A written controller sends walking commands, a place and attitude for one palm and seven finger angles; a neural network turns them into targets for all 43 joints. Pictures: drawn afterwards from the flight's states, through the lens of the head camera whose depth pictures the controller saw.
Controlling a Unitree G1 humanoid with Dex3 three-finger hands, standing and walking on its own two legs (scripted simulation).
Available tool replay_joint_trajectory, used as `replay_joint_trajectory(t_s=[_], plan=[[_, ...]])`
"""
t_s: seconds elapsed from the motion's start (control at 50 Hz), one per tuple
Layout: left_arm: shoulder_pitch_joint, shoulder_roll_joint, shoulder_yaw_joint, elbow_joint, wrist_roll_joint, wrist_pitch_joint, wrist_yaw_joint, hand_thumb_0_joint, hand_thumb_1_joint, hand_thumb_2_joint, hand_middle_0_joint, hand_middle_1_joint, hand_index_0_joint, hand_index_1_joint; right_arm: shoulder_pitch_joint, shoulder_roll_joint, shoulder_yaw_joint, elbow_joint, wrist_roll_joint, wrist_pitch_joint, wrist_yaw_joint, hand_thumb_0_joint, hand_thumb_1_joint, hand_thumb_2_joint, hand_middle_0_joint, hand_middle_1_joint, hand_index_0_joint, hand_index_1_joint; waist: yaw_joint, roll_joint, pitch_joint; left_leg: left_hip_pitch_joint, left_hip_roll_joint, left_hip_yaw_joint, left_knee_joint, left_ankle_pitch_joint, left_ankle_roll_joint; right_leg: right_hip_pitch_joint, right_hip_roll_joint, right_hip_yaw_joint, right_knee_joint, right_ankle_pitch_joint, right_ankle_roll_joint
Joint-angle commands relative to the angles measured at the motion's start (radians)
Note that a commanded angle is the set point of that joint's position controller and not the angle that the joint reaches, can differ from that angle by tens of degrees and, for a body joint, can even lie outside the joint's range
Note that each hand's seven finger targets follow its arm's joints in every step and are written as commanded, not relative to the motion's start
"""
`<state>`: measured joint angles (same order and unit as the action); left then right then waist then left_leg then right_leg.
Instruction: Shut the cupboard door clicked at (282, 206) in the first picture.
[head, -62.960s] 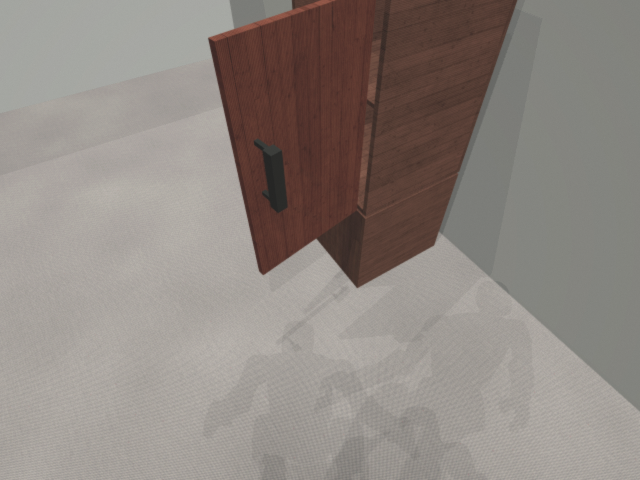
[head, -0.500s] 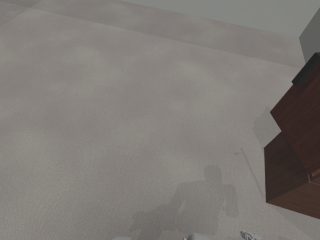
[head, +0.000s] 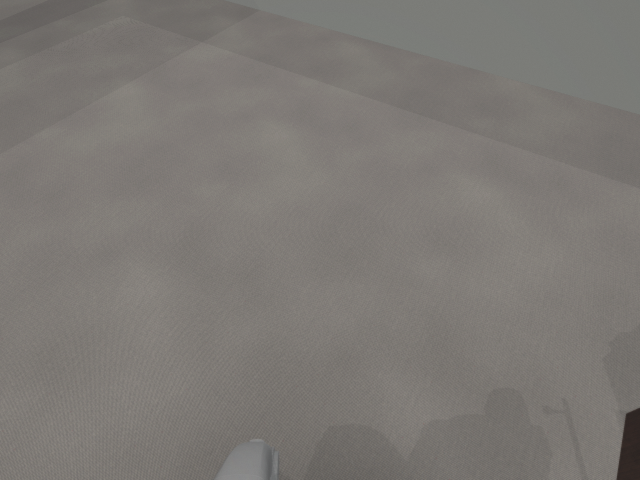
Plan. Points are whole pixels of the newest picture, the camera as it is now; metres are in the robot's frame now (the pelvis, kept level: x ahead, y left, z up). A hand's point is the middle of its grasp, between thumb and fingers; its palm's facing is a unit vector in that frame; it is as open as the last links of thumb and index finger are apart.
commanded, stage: walk to a spot facing it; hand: left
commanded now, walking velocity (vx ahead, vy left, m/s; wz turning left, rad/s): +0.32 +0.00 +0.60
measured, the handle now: out of the picture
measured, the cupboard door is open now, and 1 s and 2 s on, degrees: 26 26 26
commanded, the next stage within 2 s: turn to face it in 0.54 s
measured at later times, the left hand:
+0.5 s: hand (142, 427) +0.22 +0.29 -0.17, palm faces +0.26 -0.94 -0.21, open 7.4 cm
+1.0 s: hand (177, 346) +0.35 +0.27 -0.18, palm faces +0.20 -0.96 -0.22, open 7.2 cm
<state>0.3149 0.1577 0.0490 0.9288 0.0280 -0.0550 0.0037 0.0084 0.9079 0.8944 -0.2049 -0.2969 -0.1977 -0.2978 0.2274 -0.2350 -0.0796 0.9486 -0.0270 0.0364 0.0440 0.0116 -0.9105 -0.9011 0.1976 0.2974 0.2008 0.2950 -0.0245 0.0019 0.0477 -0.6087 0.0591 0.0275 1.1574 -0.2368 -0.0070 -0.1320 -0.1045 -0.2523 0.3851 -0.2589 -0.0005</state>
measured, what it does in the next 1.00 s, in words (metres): walks ahead: left foot, then right foot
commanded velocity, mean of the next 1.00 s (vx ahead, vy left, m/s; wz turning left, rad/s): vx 0.19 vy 0.00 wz -0.07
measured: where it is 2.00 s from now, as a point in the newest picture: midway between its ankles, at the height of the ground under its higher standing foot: (291, 407)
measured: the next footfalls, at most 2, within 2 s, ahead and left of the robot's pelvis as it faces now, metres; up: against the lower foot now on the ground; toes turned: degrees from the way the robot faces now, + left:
left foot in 0.22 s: +0.21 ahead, +0.15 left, +0.00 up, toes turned +15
right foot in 0.70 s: +0.41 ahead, -0.03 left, +0.00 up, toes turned +8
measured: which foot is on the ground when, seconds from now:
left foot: up 0.00-0.20, down 0.22-0.72, up 0.74-1.00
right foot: down 0.00-0.22, up 0.24-0.68, down 0.70-1.00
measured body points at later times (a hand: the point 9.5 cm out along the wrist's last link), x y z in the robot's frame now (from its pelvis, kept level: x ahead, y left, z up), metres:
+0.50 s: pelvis +0.18 +0.07 -0.01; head +0.21 +0.09 +0.44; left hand +0.20 +0.34 -0.15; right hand +0.29 -0.15 -0.15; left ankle +0.17 +0.14 -0.75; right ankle +0.27 -0.08 -0.68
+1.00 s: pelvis +0.35 +0.08 -0.01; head +0.40 +0.09 +0.44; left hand +0.34 +0.32 -0.16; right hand +0.46 -0.15 -0.15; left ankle +0.36 +0.20 -0.71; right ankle +0.37 -0.04 -0.75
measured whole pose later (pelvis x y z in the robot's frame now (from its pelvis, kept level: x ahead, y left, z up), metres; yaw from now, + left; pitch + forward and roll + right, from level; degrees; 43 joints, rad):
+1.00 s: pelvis +0.35 +0.08 -0.01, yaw +7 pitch +1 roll +0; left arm 0.26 0.19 0.08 0.99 0.02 0.00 0.02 -0.01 0.94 0.89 -0.21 -0.30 -0.20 -0.30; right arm 0.16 -0.17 -0.04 0.97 -0.01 0.01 -0.02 0.01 -0.91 -0.90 0.20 0.30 0.20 0.30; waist 0.02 -0.01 0.08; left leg -0.45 0.04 0.04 0.81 -0.38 -0.05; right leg -0.24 0.02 0.01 0.44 -0.21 -0.02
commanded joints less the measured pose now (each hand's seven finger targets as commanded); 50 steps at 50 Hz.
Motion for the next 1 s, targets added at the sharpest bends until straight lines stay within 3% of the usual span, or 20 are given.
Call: replay_joint_trajectory(t_s=[0.0, 0.1, 0.16, 0.18, 0.2, 0.22, 0.24, 0.26, 0.32, 0.4, 0.56, 0.64, 0.66, 0.68, 0.7, 0.72, 0.74, 0.78, 0.84, 0.98], plan=[[0.113, 0.161, 0.043, -0.013, 0.005, -0.029, 0.016, 0.000, 0.900, 0.900, -0.200, -0.300, -0.200, -0.300, -0.146, 0.003, 0.017, -0.115, 0.000, -0.036, 0.013, 0.000, -0.900, -0.900, 0.200, 0.300, 0.200, 0.300, 0.057, -0.129, 0.010, -0.143, 0.036, 0.032, -0.186, 0.007, -0.001, 0.197, -0.251, 0.072, -0.143, 0.340, -0.079], [0.135, 0.192, 0.049, 0.013, 0.007, -0.023, 0.013, 0.000, 0.900, 0.900, -0.200, -0.300, -0.200, -0.300, -0.208, -0.002, 0.026, -0.145, -0.001, -0.052, 0.020, 0.000, -0.900, -0.900, 0.200, 0.300, 0.200, 0.300, 0.068, -0.149, 0.033, -0.011, 0.011, 0.097, -0.433, -0.049, 0.046, 0.215, -0.296, 0.023, -0.067, 0.485, -0.080], [0.077, 0.231, 0.061, 0.000, -0.002, -0.019, 0.006, 0.000, 0.900, 0.900, -0.200, -0.300, -0.200, -0.300, 0.040, -0.072, 0.003, -0.085, -0.008, -0.064, 0.007, 0.000, -0.900, -0.900, 0.200, 0.300, 0.200, 0.300, -0.062, -0.088, -0.093, 0.427, -0.086, 0.145, -0.569, -0.013, 0.091, 0.055, -0.254, -0.075, 0.273, 0.581, -0.042], [0.069, 0.211, 0.060, -0.014, -0.008, -0.016, -0.005, 0.000, 0.900, 0.900, -0.200, -0.300, -0.200, -0.300, 0.190, -0.163, -0.023, -0.050, -0.011, -0.066, -0.005, 0.000, -0.900, -0.900, 0.200, 0.300, 0.200, 0.300, -0.139, 0.058, -0.203, 0.691, 0.000, -0.013, -0.624, -0.037, 0.134, -0.139, -0.189, -0.077, 0.532, 0.336, -0.005], [0.045, 0.150, 0.043, -0.068, -0.018, -0.008, -0.020, 0.000, 0.900, 0.900, -0.200, -0.300, -0.200, -0.300, 0.282, -0.292, -0.056, -0.031, -0.013, -0.073, -0.021, 0.000, -0.900, -0.900, 0.200, 0.300, 0.200, 0.300, -0.161, 0.339, -0.252, 0.869, 0.295, -0.512, -0.760, 0.003, 0.248, -0.497, -0.016, -0.019, 0.859, -0.319, 0.052], [-0.078, 0.181, 0.032, -0.122, -0.013, 0.002, -0.012, 0.000, 0.900, 0.900, -0.200, -0.300, -0.200, -0.300, 0.311, -0.308, -0.052, -0.019, 0.007, -0.063, -0.040, 0.000, -0.900, -0.900, 0.200, 0.300, 0.200, 0.300, -0.177, 0.205, -0.248, 0.868, 0.355, -0.619, -0.846, 0.035, 0.284, -0.594, -0.011, 0.158, 0.969, -0.326, 0.036], [-0.109, 0.161, 0.038, -0.138, -0.012, -0.002, -0.011, 0.000, 0.900, 0.900, -0.200, -0.300, -0.200, -0.300, 0.249, -0.288, -0.045, -0.025, 0.005, -0.062, -0.048, 0.000, -0.900, -0.900, 0.200, 0.300, 0.200, 0.300, -0.132, 0.086, -0.158, 0.764, 0.365, -0.563, -0.865, 0.019, 0.280, -0.621, -0.048, 0.196, 0.985, -0.252, 0.026], [-0.082, 0.133, 0.042, -0.116, -0.005, -0.003, -0.006, 0.000, 0.900, 0.900, -0.200, -0.300, -0.200, -0.300, 0.160, -0.233, -0.026, -0.062, 0.002, -0.073, -0.050, 0.000, -0.900, -0.900, 0.200, 0.300, 0.200, 0.300, -0.086, 0.058, -0.105, 0.586, 0.322, -0.465, -0.878, -0.093, 0.242, -0.566, -0.058, 0.203, 0.968, -0.211, 0.022], [0.049, 0.117, 0.039, -0.030, 0.013, 0.031, -0.018, 0.000, 0.900, 0.900, -0.200, -0.300, -0.200, -0.300, -0.012, -0.130, 0.009, -0.090, -0.001, -0.085, -0.058, 0.000, -0.900, -0.900, 0.200, 0.300, 0.200, 0.300, 0.018, 0.163, -0.033, 0.317, 0.196, -0.287, -0.933, -0.194, 0.184, -0.415, -0.074, 0.231, 0.837, -0.081, 0.030], [0.003, 0.100, 0.032, -0.036, 0.010, 0.042, -0.022, 0.000, 0.900, 0.900, -0.200, -0.300, -0.200, -0.300, 0.044, -0.105, 0.014, -0.053, 0.003, -0.097, -0.062, 0.000, -0.900, -0.900, 0.200, 0.300, 0.200, 0.300, 0.023, 0.047, -0.023, 0.346, 0.168, -0.254, -0.974, -0.110, 0.212, -0.433, -0.052, 0.227, 0.684, 0.011, 0.040], [-0.185, 0.087, 0.016, -0.095, 0.003, 0.027, -0.026, 0.000, 0.900, 0.900, -0.200, -0.300, -0.200, -0.300, 0.152, -0.067, 0.017, 0.031, 0.003, -0.102, -0.063, 0.000, -0.900, -0.900, 0.200, 0.300, 0.200, 0.300, -0.009, 0.044, 0.027, 0.452, 0.155, -0.198, -0.942, 0.121, 0.222, -0.359, 0.007, 0.197, 0.295, 0.082, 0.037], [-0.074, 0.100, 0.017, -0.047, 0.001, 0.013, -0.018, 0.000, 0.900, 0.900, -0.200, -0.300, -0.200, -0.300, 0.159, -0.051, 0.023, 0.064, 0.007, -0.096, -0.069, 0.000, -0.900, -0.900, 0.200, 0.300, 0.200, 0.300, 0.046, 0.051, -0.017, 0.458, 0.102, -0.115, -0.758, 0.271, 0.152, -0.117, 0.062, 0.163, 0.091, 0.157, 0.011], [0.009, 0.131, 0.025, -0.017, 0.001, 0.006, -0.012, 0.000, 0.900, 0.900, -0.200, -0.300, -0.200, -0.300, 0.171, -0.032, 0.028, 0.071, 0.014, -0.099, -0.068, 0.000, -0.900, -0.900, 0.200, 0.300, 0.200, 0.300, 0.074, -0.004, -0.074, 0.394, 0.060, -0.075, -0.642, 0.283, 0.113, 0.053, 0.037, 0.221, 0.074, 0.239, -0.014], [0.122, 0.189, 0.040, 0.021, 0.003, -0.002, -0.001, 0.000, 0.900, 0.900, -0.200, -0.300, -0.200, -0.300, 0.174, -0.009, 0.030, 0.062, 0.019, -0.103, -0.064, 0.000, -0.900, -0.900, 0.200, 0.300, 0.200, 0.300, 0.113, -0.125, -0.145, 0.233, -0.020, 0.000, -0.461, 0.122, 0.069, 0.246, -0.109, 0.414, 0.081, 0.411, -0.082], [0.183, 0.252, 0.049, 0.048, 0.001, -0.001, 0.004, 0.000, 0.900, 0.900, -0.200, -0.300, -0.200, -0.300, 0.217, 0.013, 0.030, 0.052, 0.020, -0.102, -0.064, 0.000, -0.900, -0.900, 0.200, 0.300, 0.200, 0.300, 0.105, -0.263, -0.182, 0.109, -0.115, 0.078, -0.237, -0.303, 0.028, 0.340, -0.302, 0.613, -0.002, 0.568, -0.206], [0.175, 0.225, 0.046, 0.048, -0.008, 0.002, 0.012, 0.000, 0.900, 0.900, -0.200, -0.300, -0.200, -0.300, 0.179, -0.007, 0.029, 0.047, 0.017, -0.090, -0.072, 0.000, -0.900, -0.900, 0.200, 0.300, 0.200, 0.300, 0.109, -0.221, -0.142, 0.075, -0.076, 0.018, -0.101, -0.414, 0.021, 0.288, -0.329, 0.650, -0.035, 0.685, -0.270], [0.117, 0.193, 0.041, 0.049, -0.007, -0.001, 0.018, 0.000, 0.900, 0.900, -0.200, -0.300, -0.200, -0.300, 0.153, -0.003, 0.029, 0.057, 0.015, -0.087, -0.075, 0.000, -0.900, -0.900, 0.200, 0.300, 0.200, 0.300, 0.091, -0.260, -0.121, 0.052, -0.040, -0.023, -0.048, -0.365, 0.012, 0.241, -0.288, 0.640, -0.037, 0.755, -0.277], [0.031, 0.155, 0.035, 0.025, -0.008, 0.010, 0.025, 0.000, 0.900, 0.900, -0.200, -0.300, -0.200, -0.300, 0.086, 0.008, 0.032, 0.040, 0.018, -0.078, -0.074, 0.000, -0.900, -0.900, 0.200, 0.300, 0.200, 0.300, 0.064, -0.122, -0.066, 0.061, -0.005, -0.025, -0.070, -0.285, -0.010, 0.136, -0.230, 0.512, -0.027, 0.808, -0.257], [-0.020, 0.146, 0.045, 0.007, -0.004, 0.016, 0.024, 0.000, 0.900, 0.900, -0.200, -0.300, -0.200, -0.300, 0.091, 0.053, 0.036, 0.037, 0.012, -0.049, -0.067, 0.000, -0.900, -0.900, 0.200, 0.300, 0.200, 0.300, 0.021, -0.081, -0.093, 0.145, -0.011, 0.014, -0.184, -0.187, -0.033, 0.025, -0.146, 0.402, -0.040, 0.750, -0.198], [-0.064, 0.197, 0.068, -0.020, -0.005, 0.050, 0.014, 0.000, 0.900, 0.900, -0.200, -0.300, -0.200, -0.300, 0.022, 0.002, 0.024, -0.031, 0.017, -0.038, -0.075, 0.000, -0.900, -0.900, 0.200, 0.300, 0.200, 0.300, 0.015, -0.161, -0.108, 0.282, -0.039, 0.012, -0.476, -0.068, -0.050, -0.062, -0.097, 0.484, 0.010, 0.477, -0.167]])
